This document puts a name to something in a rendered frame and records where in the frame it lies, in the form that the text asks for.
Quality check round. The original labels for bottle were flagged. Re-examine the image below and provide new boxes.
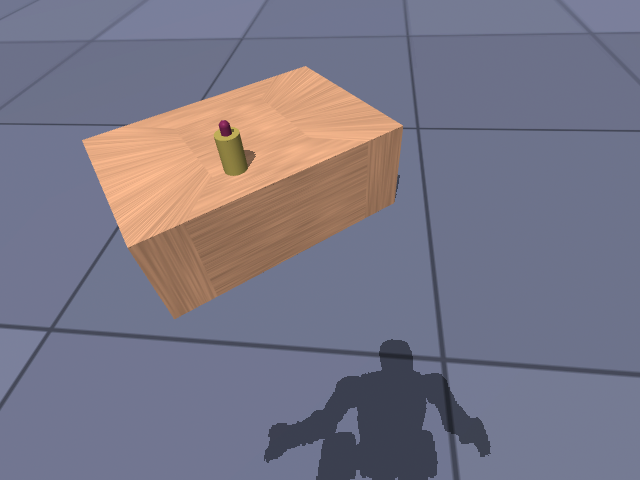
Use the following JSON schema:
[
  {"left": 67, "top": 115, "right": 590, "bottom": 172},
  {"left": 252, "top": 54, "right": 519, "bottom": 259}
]
[{"left": 214, "top": 120, "right": 248, "bottom": 176}]

